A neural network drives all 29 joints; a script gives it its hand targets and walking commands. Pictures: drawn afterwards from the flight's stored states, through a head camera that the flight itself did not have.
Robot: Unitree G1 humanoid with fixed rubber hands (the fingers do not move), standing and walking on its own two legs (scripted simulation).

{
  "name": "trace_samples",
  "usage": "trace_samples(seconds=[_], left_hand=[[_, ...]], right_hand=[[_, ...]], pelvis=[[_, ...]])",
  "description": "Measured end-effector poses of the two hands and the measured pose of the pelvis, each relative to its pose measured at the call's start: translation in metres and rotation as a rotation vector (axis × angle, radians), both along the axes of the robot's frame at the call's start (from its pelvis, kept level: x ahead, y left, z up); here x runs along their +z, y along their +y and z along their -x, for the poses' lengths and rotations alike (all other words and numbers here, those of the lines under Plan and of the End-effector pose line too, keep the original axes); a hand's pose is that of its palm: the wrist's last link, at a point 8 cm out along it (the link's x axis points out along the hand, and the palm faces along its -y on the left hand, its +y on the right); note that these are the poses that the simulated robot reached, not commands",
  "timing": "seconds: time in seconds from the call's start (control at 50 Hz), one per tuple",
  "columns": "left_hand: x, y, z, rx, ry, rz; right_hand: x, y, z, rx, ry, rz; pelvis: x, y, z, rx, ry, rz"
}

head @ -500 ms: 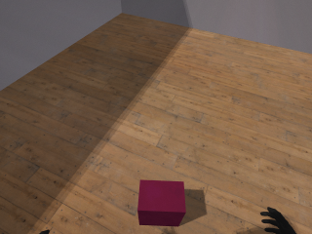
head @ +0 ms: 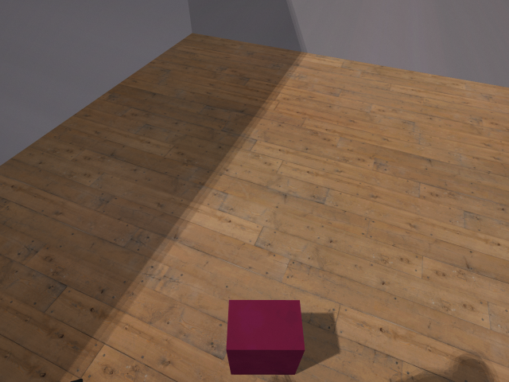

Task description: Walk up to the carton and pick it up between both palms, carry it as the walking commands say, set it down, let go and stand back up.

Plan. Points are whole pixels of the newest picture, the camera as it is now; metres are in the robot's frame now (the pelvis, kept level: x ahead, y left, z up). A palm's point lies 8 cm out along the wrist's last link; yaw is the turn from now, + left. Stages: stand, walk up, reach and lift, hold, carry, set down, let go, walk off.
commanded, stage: walk up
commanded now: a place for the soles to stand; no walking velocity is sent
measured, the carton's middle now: (263, 339) +0.40 -0.02 -0.63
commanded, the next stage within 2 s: reach and lift in 0.32 s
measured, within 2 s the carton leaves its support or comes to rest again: neither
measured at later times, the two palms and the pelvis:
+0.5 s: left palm out of the picture +0.16 +0.29 -0.10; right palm out of the picture +0.16 -0.29 -0.09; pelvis -0.02 -0.01 -0.01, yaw -2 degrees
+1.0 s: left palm (114, 351) +0.23 +0.28 -0.15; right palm (401, 343) +0.25 -0.26 -0.14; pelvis -0.07 -0.01 -0.07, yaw -4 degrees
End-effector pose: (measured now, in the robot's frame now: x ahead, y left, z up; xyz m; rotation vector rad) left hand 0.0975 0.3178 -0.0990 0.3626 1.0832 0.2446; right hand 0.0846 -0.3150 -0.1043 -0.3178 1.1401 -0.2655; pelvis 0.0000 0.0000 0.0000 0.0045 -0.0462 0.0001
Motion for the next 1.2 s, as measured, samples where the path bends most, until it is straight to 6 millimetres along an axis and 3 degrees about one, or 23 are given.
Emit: trace_samples(seconds=[0.12, 0.32, 0.42, 0.5, 0.64, 0.76, 1.0, 1.2], left_hand=[[0.0, 0.0, 0.008, 0.01, 0.005, -0.003], [-0.001, -0.001, 0.017, 0.026, 0.014, -0.005], [0.004, -0.015, -0.029, 0.006, -0.086, 0.051], [0.004, -0.024, -0.059, -0.009, -0.111, 0.065], [-0.008, -0.029, -0.06, 0.023, -0.105, 0.082], [-0.027, -0.035, -0.065, 0.035, -0.123, 0.107], [-0.05, -0.043, -0.128, 0.024, -0.218, 0.164], [-0.074, -0.062, -0.186, 0.006, -0.289, 0.218]], right_hand=[[-0.001, 0.001, 0.002, 0.004, 0.004, -0.005], [0.002, -0.001, -0.013, 0.026, -0.019, -0.001], [0.016, 0.016, -0.058, 0.128, -0.129, -0.006], [0.019, 0.024, -0.074, 0.136, -0.131, -0.004], [0.005, 0.026, -0.078, 0.135, -0.118, -0.01], [-0.014, 0.034, -0.101, 0.123, -0.174, -0.035], [-0.04, 0.056, -0.161, 0.112, -0.254, -0.073], [-0.062, 0.072, -0.206, 0.118, -0.315, -0.128]], pelvis=[[0.0, -0.001, 0.001, 0.005, 0.001, 0.001], [0.0, -0.004, 0.0, 0.013, 0.002, 0.001], [-0.009, -0.006, 0.01, -0.021, 0.036, 0.003], [-0.012, -0.008, 0.015, -0.041, 0.055, -0.001], [-0.02, -0.008, 0.019, -0.057, 0.118, 0.003], [-0.037, -0.01, 0.032, -0.057, 0.191, 0.005], [-0.066, -0.008, 0.067, -0.061, 0.33, 0.011], [-0.086, 0.004, 0.084, -0.076, 0.461, 0.014]])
